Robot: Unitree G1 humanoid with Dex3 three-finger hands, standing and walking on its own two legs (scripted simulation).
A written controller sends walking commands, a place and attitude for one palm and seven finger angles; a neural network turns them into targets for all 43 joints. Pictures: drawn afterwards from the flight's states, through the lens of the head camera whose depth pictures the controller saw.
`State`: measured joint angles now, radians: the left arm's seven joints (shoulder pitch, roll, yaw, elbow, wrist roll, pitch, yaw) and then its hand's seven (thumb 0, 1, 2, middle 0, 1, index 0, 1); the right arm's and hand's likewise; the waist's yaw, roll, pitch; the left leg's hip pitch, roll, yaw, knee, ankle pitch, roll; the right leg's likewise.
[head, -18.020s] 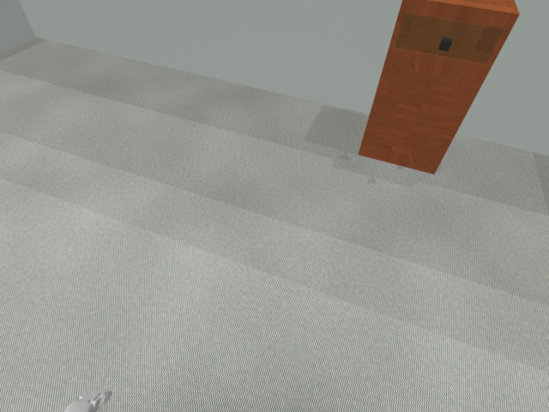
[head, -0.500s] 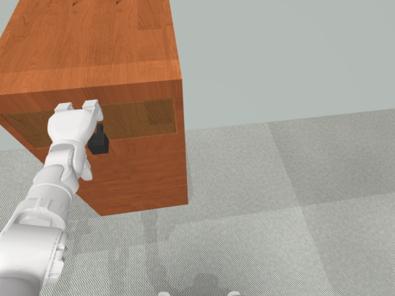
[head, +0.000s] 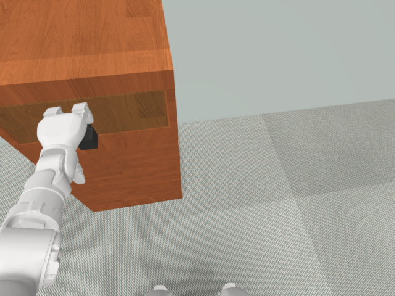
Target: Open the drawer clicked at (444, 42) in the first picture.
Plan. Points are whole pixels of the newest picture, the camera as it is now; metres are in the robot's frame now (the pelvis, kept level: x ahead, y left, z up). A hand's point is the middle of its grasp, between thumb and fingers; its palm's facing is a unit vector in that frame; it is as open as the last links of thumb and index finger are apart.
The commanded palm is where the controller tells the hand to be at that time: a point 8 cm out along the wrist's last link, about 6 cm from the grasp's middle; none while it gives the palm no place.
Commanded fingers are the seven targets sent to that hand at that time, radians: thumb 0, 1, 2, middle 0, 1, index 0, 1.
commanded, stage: lower the fingers behind the handle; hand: left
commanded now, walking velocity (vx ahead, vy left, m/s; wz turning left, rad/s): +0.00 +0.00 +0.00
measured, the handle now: (87, 131) +0.49 +0.25 -0.03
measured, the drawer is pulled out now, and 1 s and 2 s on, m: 0.00 0.00 0.00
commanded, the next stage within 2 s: lift the fingers back up to retry in 0.92 s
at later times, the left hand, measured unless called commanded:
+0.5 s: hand (77, 145) +0.44 +0.26 -0.02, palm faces -0.04 -0.02 -1.00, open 13.7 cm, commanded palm +0.42 +0.26 +0.01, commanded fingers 0.00 -0.50 0.30 -0.30 -1.20 -0.30 -1.20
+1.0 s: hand (78, 145) +0.44 +0.26 -0.02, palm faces -0.02 -0.02 -1.00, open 13.8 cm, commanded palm +0.42 +0.26 +0.01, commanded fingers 0.00 -0.50 0.30 -0.30 -1.20 -0.30 -1.20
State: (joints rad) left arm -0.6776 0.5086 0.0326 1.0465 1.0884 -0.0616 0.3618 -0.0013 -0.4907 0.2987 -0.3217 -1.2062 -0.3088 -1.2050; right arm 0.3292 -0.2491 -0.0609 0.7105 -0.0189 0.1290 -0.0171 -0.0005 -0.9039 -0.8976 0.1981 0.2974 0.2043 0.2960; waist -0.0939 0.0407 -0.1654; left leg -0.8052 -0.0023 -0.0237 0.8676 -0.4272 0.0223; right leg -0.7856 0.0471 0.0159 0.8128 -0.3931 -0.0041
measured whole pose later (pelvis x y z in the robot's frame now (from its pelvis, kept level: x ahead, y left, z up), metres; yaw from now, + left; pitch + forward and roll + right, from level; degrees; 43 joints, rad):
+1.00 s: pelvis -0.04 +0.01 -0.03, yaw +0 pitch +23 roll -3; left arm -0.82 0.52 -0.01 1.13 1.09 0.00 0.41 0.00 -0.49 0.30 -0.32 -1.20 -0.28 -1.34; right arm 0.34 -0.26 -0.02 0.70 -0.01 0.11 -0.02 0.00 -0.90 -0.90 0.20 0.30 0.20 0.30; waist -0.12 0.05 -0.18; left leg -1.00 -0.01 -0.02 1.03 -0.44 0.04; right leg -0.97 0.05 0.01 0.96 -0.40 0.01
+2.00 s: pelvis +0.01 +0.00 +0.01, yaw +1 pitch +17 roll -2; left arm -0.59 0.49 0.00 0.88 1.07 -0.09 0.30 0.00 -0.49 0.30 -0.32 -1.20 -0.32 -1.20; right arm 0.29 -0.25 -0.06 0.68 0.00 0.13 -0.03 0.00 -0.90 -0.90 0.20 0.30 0.20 0.30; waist -0.04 0.04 -0.14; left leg -0.66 -0.01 -0.04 0.78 -0.41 0.02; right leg -0.63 0.03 0.00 0.72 -0.38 0.00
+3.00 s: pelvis +0.00 +0.01 +0.01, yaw +0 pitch +17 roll -2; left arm -0.67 0.47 -0.02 0.96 1.06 -0.03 0.32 0.00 -0.49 0.30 -0.33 -1.21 -0.33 -1.20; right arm 0.34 -0.24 -0.06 0.71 0.00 0.12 -0.02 0.00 -0.90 -0.90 0.20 0.30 0.20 0.30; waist -0.07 0.05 -0.15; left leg -0.69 -0.01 -0.02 0.79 -0.40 0.03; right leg -0.67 0.03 0.02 0.73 -0.37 0.01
